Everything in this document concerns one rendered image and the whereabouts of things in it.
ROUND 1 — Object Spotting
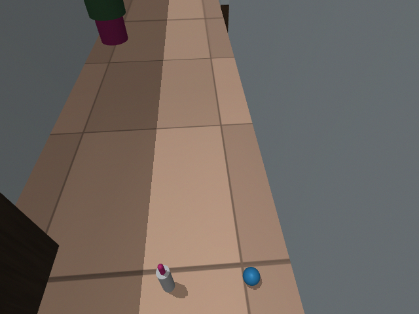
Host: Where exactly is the potted plant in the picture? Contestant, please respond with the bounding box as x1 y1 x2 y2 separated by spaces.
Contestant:
84 0 128 46

